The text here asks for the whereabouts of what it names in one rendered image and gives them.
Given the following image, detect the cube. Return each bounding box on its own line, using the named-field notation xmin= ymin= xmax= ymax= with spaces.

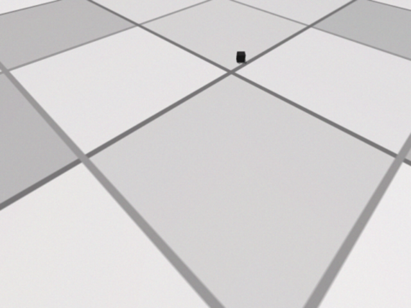
xmin=236 ymin=51 xmax=246 ymax=63

